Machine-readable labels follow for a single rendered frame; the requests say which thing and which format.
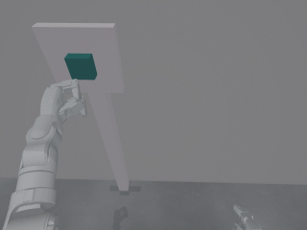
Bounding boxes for panel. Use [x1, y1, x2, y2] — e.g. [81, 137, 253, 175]
[32, 22, 130, 192]

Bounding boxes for right robot hand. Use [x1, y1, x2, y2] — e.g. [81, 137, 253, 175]
[232, 204, 262, 230]

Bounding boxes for button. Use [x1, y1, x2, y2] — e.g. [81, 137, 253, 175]
[64, 53, 98, 81]

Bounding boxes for left robot forearm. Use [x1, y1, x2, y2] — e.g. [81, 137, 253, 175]
[2, 115, 63, 230]

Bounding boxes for robot left upper arm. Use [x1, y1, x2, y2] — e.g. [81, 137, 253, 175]
[5, 213, 59, 230]

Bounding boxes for left robot hand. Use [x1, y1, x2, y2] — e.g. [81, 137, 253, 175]
[39, 79, 87, 125]

